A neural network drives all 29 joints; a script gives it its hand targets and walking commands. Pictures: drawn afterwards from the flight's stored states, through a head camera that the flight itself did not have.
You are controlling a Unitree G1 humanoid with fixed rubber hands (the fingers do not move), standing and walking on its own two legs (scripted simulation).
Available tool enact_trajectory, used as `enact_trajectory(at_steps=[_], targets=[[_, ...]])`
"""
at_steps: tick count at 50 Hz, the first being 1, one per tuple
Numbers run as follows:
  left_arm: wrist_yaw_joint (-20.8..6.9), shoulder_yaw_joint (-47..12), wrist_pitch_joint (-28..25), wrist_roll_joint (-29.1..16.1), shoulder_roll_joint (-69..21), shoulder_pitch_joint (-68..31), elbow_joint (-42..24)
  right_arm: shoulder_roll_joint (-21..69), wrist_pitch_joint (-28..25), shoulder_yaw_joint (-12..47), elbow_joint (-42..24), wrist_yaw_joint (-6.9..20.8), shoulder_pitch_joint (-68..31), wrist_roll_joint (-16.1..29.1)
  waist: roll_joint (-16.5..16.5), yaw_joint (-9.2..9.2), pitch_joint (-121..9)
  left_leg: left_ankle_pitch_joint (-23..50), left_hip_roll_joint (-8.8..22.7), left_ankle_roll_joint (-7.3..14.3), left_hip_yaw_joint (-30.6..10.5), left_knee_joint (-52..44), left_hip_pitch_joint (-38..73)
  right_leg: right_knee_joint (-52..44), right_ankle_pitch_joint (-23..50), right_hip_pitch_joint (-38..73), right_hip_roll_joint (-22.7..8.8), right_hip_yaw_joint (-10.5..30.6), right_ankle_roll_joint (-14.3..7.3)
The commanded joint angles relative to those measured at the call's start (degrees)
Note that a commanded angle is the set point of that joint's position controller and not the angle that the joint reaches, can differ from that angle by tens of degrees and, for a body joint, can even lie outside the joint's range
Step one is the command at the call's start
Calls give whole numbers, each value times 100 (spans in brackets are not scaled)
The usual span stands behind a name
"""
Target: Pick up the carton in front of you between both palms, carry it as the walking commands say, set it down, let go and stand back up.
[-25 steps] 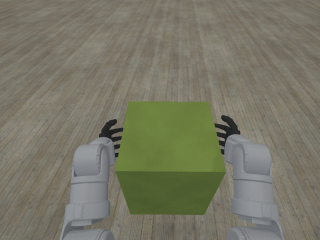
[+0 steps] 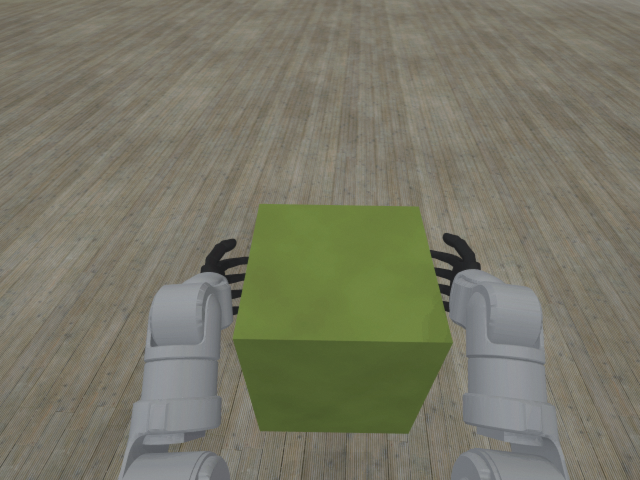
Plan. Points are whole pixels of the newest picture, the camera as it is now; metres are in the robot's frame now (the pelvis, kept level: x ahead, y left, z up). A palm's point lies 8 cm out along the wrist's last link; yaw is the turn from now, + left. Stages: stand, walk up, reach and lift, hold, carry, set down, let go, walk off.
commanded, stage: carry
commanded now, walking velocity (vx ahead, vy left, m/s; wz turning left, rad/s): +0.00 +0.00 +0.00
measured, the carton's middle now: (336, 322) +0.34 +0.00 +0.04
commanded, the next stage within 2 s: none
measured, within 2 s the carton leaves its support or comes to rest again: neither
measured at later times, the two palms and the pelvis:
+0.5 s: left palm (192, 285) +0.33 +0.18 +0.12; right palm (438, 287) +0.34 -0.12 +0.12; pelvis +0.00 +0.03 +0.00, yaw +0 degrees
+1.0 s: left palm (191, 303) +0.32 +0.18 +0.10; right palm (434, 304) +0.33 -0.12 +0.10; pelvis +0.00 +0.03 +0.00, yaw +0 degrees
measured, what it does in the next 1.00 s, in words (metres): stands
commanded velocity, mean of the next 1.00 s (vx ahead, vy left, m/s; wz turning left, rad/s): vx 0.00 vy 0.00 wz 0.00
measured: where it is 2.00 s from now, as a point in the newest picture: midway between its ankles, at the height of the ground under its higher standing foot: outside the picture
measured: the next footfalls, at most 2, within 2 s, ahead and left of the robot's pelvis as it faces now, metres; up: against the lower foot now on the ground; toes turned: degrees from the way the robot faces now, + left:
none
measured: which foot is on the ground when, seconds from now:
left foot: down 0.00-1.00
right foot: down 0.00-1.00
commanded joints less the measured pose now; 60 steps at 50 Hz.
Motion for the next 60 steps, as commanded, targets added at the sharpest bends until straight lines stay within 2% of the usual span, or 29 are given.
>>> enact_trajectory(at_steps=[1,4,5,6,7,8,10,13,14,15,17,25,30,31,34,36,37,38,39,40,42,43,46,48,51,54,55,57,60], targets=[[-548,-3347,-181,-1645,-5146,-3964,-598,4950,6,3307,-455,536,-3584,1579,-70,37,-1625,-222,563,35,-592,-373,921,-865,189,-63,-1182,855,84],[-555,-3320,-163,-1621,-5130,-4006,-560,5043,19,3402,-436,509,-3604,1450,143,-8,-1822,174,666,99,-553,-245,988,-705,770,75,-1001,704,10],[-545,-3370,-185,-1716,-5050,-4061,-679,5076,52,3460,-309,542,-3388,1600,-76,-6,-1879,355,687,101,-569,-239,1117,-551,917,49,-1080,710,2],[-504,-3281,-196,-1600,-4913,-4176,-904,5176,76,3404,-102,573,-3264,1660,-24,2,-2020,638,759,156,-747,-209,1067,-492,965,306,-987,665,6],[-495,-3176,-124,-1437,-4883,-3771,-378,4931,56,3252,-98,570,-3352,1536,210,42,-1858,-10,776,117,-731,-444,1023,-455,423,21,-989,640,25],[-502,-3376,-177,-1623,-4954,-4000,-778,5123,34,3406,-221,553,-3360,1599,-45,-27,-1917,-79,833,129,-901,-535,927,-502,540,145,-945,705,-1],[-531,-3463,-181,-1672,-4998,-4016,-915,5178,54,3446,-284,580,-3461,1644,242,7,-2025,398,696,229,-734,-397,1052,-384,656,120,-1106,785,-16],[-575,-3401,-141,-1777,-5091,-4008,-628,4865,86,3357,-314,538,-3330,1467,-52,-11,-1835,516,624,157,-596,-250,987,-393,961,71,-1066,727,125],[-574,-3409,-130,-1686,-5010,-3943,-670,4904,78,3251,-421,525,-3294,1396,249,-14,-1901,511,696,171,-620,-279,1152,-471,810,-121,-1001,746,92],[-581,-3376,-121,-1701,-4982,-3990,-504,4957,89,3133,83,542,-3079,1357,245,51,-1896,454,690,158,-653,-196,1161,-531,860,2,-1022,687,70],[-609,-3501,-152,-1823,-5348,-4177,-717,5129,11,3478,-631,585,-3641,1590,-125,10,-2037,532,739,204,-722,-287,1088,-411,647,182,-1027,650,99],[-571,-3494,-131,-1709,-5370,-4024,-633,4977,34,3468,-522,636,-3596,1651,373,33,-2028,491,826,249,-860,-644,1037,-144,207,95,-888,642,96],[-548,-3326,-144,-1593,-4994,-4006,-719,5196,85,3489,-402,601,-3435,1602,-304,-49,-1988,730,777,233,-698,-332,1139,-344,671,-139,-998,703,118],[-572,-3289,-116,-1673,-5137,-3796,-578,4998,84,3406,-410,587,-3332,1561,246,2,-2152,618,730,240,-676,-290,1224,-325,807,14,-998,697,166],[-620,-3496,-169,-1772,-5069,-4018,-851,5130,88,3554,-548,570,-3517,1619,-290,-10,-2145,692,731,299,-685,-234,1099,-361,812,60,-1093,747,87],[-599,-3272,-90,-1551,-5027,-3757,-382,4853,103,3357,-410,553,-3379,1383,14,17,-1826,9,665,226,-694,-430,942,-521,121,-122,-1058,763,54],[-585,-3460,-156,-1745,-5034,-3995,-891,5054,78,3435,-390,596,-3314,1594,84,-8,-1870,291,620,203,-696,-431,1013,-395,370,-86,-1138,764,69],[-564,-3204,-99,-1428,-4883,-3646,-339,5009,123,3252,-150,569,-3340,1478,37,-3,-1869,98,582,172,-612,-419,1049,-410,344,-148,-997,699,112],[-563,-3389,-155,-1677,-5039,-4081,-826,5146,62,3438,-379,608,-3367,1599,-242,-20,-1878,356,724,200,-696,-360,1071,-384,496,-100,-1043,632,84],[-605,-3598,-171,-1743,-5276,-4155,-897,5109,8,3557,-724,630,-3729,1693,200,-29,-2159,607,689,247,-712,-445,1175,-274,452,66,-1072,702,34],[-622,-3363,-191,-1659,-5173,-3682,-657,5212,102,3519,-159,645,-3191,1665,-124,32,-2201,797,733,326,-789,-347,1089,-131,455,88,-953,656,148],[-651,-3352,-177,-1594,-5140,-3603,-506,5133,15,3391,-241,687,-3099,1505,355,12,-1998,1013,737,266,-715,-320,1176,-216,688,-172,-1037,674,141],[-798,-3443,-315,-1347,-5143,-3458,-615,5461,-107,3416,242,917,-2649,1440,4,0,-2083,895,695,222,-683,-247,1168,-181,834,-56,-1066,781,115],[-981,-3414,-478,-1344,-5282,-3272,-211,5393,-279,3236,449,1029,-2407,1166,174,28,-2021,905,627,162,-666,-339,1213,-234,795,-205,-1103,686,170],[-1241,-3192,-761,-1113,-5503,-2855,-82,5686,-576,3509,-6,1209,-2814,1246,-345,-15,-1714,314,761,258,-773,-383,929,-491,564,-227,-1135,732,99],[-1422,-3639,-1016,-1342,-6006,-2988,-401,5766,-843,3801,-479,1318,-2784,1314,-283,-22,-1703,189,605,223,-661,-385,894,-536,537,-335,-1119,698,138],[-1430,-3640,-1076,-1341,-5717,-3017,-404,5905,-840,3771,-44,1371,-2315,1141,-538,-24,-1849,129,623,168,-653,-339,974,-563,496,-242,-1152,736,141],[-1487,-3565,-1233,-1132,-5774,-2578,-271,5540,-1033,3828,-380,1380,-2360,1086,-48,-26,-1670,69,628,212,-673,-380,834,-570,458,-201,-1090,693,140],[-1550,-3403,-1417,-902,-5608,-2020,-64,5447,-1209,3513,144,1543,-1576,893,183,35,-2016,364,690,242,-753,-427,1014,-455,428,-28,-1140,767,61]])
